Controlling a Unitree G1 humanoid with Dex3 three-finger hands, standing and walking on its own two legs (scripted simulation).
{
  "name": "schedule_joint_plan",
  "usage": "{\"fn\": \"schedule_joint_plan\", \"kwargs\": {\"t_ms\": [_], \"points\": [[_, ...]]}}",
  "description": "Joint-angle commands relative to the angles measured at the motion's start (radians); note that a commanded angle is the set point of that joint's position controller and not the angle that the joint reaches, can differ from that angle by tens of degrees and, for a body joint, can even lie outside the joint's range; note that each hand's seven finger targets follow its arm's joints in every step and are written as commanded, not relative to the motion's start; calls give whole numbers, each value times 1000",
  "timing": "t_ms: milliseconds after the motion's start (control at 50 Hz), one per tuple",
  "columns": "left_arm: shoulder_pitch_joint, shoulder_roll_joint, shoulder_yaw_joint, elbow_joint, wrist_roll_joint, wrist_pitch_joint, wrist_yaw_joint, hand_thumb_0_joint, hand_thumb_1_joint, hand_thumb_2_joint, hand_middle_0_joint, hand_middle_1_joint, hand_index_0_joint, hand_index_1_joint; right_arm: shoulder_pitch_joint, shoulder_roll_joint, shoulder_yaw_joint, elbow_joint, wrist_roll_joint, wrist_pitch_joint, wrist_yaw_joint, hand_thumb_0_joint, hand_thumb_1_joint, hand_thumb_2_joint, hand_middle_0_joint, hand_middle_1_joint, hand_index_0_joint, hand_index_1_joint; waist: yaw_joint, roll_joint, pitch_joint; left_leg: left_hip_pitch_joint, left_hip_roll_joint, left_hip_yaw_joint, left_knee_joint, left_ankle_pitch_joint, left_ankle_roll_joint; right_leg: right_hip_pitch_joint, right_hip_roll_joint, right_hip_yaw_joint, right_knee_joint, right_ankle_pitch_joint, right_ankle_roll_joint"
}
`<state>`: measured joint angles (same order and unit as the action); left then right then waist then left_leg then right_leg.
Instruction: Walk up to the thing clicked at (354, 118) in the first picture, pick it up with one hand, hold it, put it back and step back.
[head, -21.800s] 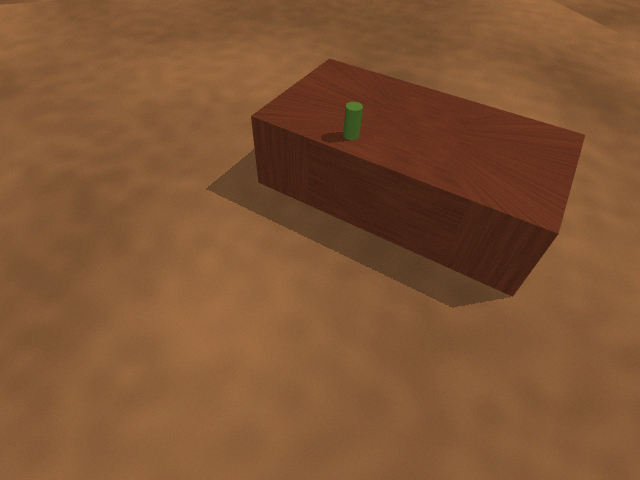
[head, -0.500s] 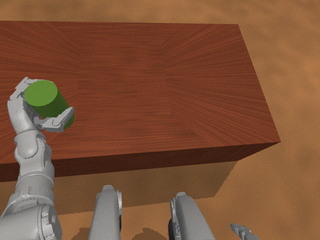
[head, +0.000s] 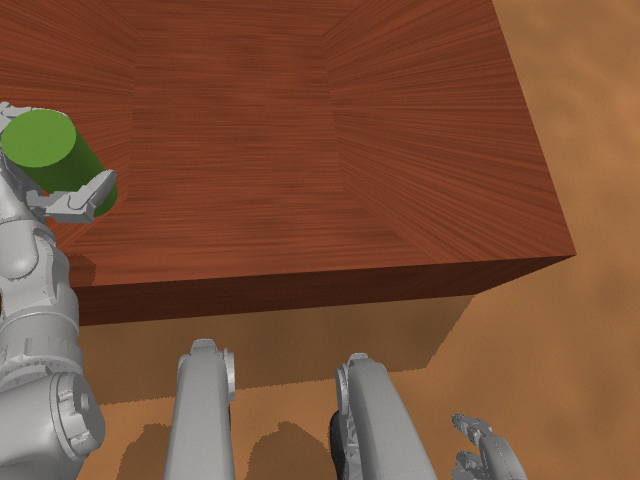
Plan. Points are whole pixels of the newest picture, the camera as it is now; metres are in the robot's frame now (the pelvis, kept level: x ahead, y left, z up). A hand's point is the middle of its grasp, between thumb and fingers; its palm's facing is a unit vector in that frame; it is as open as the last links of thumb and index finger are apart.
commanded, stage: lower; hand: left
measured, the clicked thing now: (68, 170) +0.45 +0.28 +0.00
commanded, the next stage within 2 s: loosen in 1.56 s
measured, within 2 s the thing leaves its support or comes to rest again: rests again in 1.40 s
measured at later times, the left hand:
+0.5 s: hand (83, 187) +0.46 +0.30 -0.07, palm faces +0.38 -0.93 +0.01, open 9.4 cm
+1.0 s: hand (92, 198) +0.47 +0.30 -0.11, palm faces +0.37 -0.93 +0.01, open 9.4 cm
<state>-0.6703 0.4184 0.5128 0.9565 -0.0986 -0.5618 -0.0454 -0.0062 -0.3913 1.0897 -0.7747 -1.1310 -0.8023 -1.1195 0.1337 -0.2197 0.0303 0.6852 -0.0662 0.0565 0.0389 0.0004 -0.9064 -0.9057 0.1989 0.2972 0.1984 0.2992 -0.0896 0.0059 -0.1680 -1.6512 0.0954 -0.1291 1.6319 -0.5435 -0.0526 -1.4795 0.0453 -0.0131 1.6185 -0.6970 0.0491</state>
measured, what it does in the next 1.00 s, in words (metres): lowers itself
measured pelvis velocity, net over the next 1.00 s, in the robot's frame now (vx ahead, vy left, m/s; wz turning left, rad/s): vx -0.03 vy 0.00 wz -0.06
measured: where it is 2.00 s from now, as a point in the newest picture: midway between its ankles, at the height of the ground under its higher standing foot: (282, 468)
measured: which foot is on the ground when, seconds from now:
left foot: down 0.00-1.00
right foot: down 0.00-1.00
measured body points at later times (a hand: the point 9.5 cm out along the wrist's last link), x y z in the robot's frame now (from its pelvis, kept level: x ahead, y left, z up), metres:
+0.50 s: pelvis -0.02 +0.00 -0.07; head +0.18 +0.05 +0.33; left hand +0.44 +0.34 -0.07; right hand +0.08 -0.26 -0.19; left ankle +0.08 +0.15 -0.53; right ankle +0.03 -0.15 -0.53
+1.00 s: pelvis -0.03 +0.00 -0.11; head +0.18 +0.05 +0.28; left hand +0.44 +0.35 -0.11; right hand +0.07 -0.27 -0.23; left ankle +0.08 +0.15 -0.53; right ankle +0.03 -0.15 -0.53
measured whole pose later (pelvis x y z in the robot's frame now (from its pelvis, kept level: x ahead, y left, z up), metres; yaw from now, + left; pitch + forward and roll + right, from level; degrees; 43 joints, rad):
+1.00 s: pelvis -0.03 +0.00 -0.11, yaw -3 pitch +34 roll -7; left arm -0.80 0.57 0.60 0.99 -0.10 -0.49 -0.14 -0.01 -0.40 1.09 -0.78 -1.12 -0.81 -1.11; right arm 0.12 -0.24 0.06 0.68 -0.08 0.07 0.02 0.00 -0.92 -0.90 0.20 0.30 0.20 0.30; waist -0.11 -0.02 -0.13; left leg -2.02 0.09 -0.19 2.00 -0.58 -0.07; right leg -1.84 0.08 -0.02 2.00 -0.76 0.06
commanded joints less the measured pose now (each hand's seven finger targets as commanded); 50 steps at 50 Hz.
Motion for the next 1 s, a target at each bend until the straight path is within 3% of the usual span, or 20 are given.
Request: {"fn": "schedule_joint_plan", "kwargs": {"t_ms": [0,60,100,160,180,200,260,320,380,440,520,600,620,640,780,820,840,880,980], "points": [[-350,283,36,-171,-10,-83,-27,0,237,1277,-1288,-1392,-1299,-1397,134,-193,-67,-30,-8,-14,-22,0,-909,-905,200,300,200,300,-15,132,-551,510,-16,51,-106,224,78,101,7,-30,-191,314,-68],[-363,324,61,-156,-13,-72,-52,0,222,1262,-1316,-1393,-1314,-1409,144,-198,-65,-39,-10,-14,-21,0,-918,-907,200,299,200,299,-1,129,-600,504,-14,50,-71,267,81,95,12,-32,-166,348,-66],[-368,314,54,-129,-19,-64,-66,0,209,1260,-1325,-1403,-1326,-1416,133,-200,-58,-49,-12,-12,-17,0,-915,-906,200,299,200,299,3,176,-582,520,-10,40,-76,236,70,28,15,-45,-136,296,-77],[-350,311,57,-82,-19,-57,-78,0,223,1288,-1349,-1429,-1352,-1441,135,-201,-56,-58,-13,-13,-17,0,-910,-904,200,299,200,299,-4,139,-550,419,-10,41,-47,171,69,8,20,-48,-117,248,-76],[-345,341,77,-94,-18,-59,-77,0,209,1283,-1358,-1438,-1365,-1447,134,-202,-54,-64,-12,-11,-16,0,-910,-903,200,299,200,299,10,146,-555,400,-12,44,-49,148,68,8,20,-45,-114,223,-78],[-370,328,66,-120,-23,-63,-86,0,225,1280,-1362,-1444,-1373,-1448,137,-204,-54,-66,-13,-9,-15,0,-912,-903,200,300,200,300,5,159,-574,415,-10,39,-43,140,66,-11,20,-48,-99,214,-81],[-433,369,77,-190,-17,-67,-81,0,245,1296,-1366,-1456,-1376,-1460,143,-213,-54,-68,-16,-6,-16,0,-912,-904,200,300,200,300,10,206,-651,461,-5,30,-14,183,63,-32,23,-57,-54,248,-82],[-457,379,81,-195,-17,-69,-78,0,283,1306,-1358,-1449,-1366,-1455,146,-215,-54,-61,-18,-7,-20,0,-914,-906,200,300,200,300,-5,219,-653,433,-5,37,18,166,64,-49,24,-55,-36,238,-80],[-471,415,94,-215,-9,-69,-71,0,289,1300,-1352,-1436,-1356,-1445,146,-214,-51,-48,-19,-7,-26,0,-914,-906,200,300,200,300,2,230,-639,405,-4,39,26,115,60,-74,24,-55,-22,193,-82],[-459,379,79,-194,-11,-61,-81,0,295,1291,-1334,-1422,-1340,-1430,145,-225,-54,-39,-21,-3,-28,0,-912,-906,200,300,200,300,-6,271,-639,443,2,18,28,102,51,-145,22,-68,21,177,-89],[-418,391,90,-156,-17,-33,-85,0,242,1289,-1343,-1434,-1351,-1442,136,-217,-42,-47,-18,-3,-32,0,-914,-905,200,300,200,300,-4,207,-616,353,-5,41,79,141,63,-109,28,-63,13,215,-80],[-421,417,109,-145,-16,-20,-86,0,267,1294,-1356,-1444,-1368,-1447,147,-224,-43,-52,-16,2,-32,0,-909,-902,200,299,200,299,-4,185,-614,291,-7,40,103,103,65,-119,30,-70,41,182,-80],[-404,423,120,-145,-17,-19,-85,0,274,1304,-1358,-1451,-1371,-1454,137,-225,-43,-57,-14,2,-33,0,-909,-903,200,299,200,299,8,175,-600,288,-5,37,103,90,63,-138,30,-73,47,170,-81],[-418,423,113,-144,-15,-18,-88,0,282,1302,-1354,-1450,-1370,-1449,140,-224,-40,-54,-16,3,-33,0,-910,-902,200,300,200,299,-3,191,-600,281,-6,38,109,87,63,-136,30,-72,53,170,-82],[-462,428,105,-181,-14,-22,-95,0,309,1284,-1344,-1430,-1362,-1426,128,-228,-40,-54,-17,1,-37,0,-910,-901,200,300,200,300,-5,220,-589,270,-4,32,128,48,56,-196,31,-78,93,141,-84],[-463,443,121,-194,-16,-21,-95,0,262,1269,-1334,-1417,-1348,-1418,139,-229,-40,-51,-19,-1,-36,0,-913,-902,200,299,200,299,1,209,-639,286,-4,39,152,98,60,-173,33,-75,99,183,-82],[-474,427,104,-199,-19,-21,-100,0,250,1262,-1330,-1410,-1342,-1413,136,-226,-39,-52,-20,1,-36,0,-913,-903,200,299,200,299,-5,221,-658,288,-6,46,164,114,62,-163,34,-71,97,196,-80],[-467,442,109,-196,-15,-13,-99,0,244,1262,-1321,-1411,-1335,-1412,140,-231,-41,-49,-21,1,-37,0,-913,-903,200,300,200,300,1,226,-666,291,-6,44,172,126,63,-164,34,-73,107,206,-80],[-462,433,110,-185,-11,-5,-97,0,255,1277,-1340,-1420,-1354,-1422,132,-234,-40,-42,-22,7,-35,0,-909,-902,200,299,200,299,1,261,-611,286,-1,30,172,95,53,-235,32,-87,148,172,-87]]}}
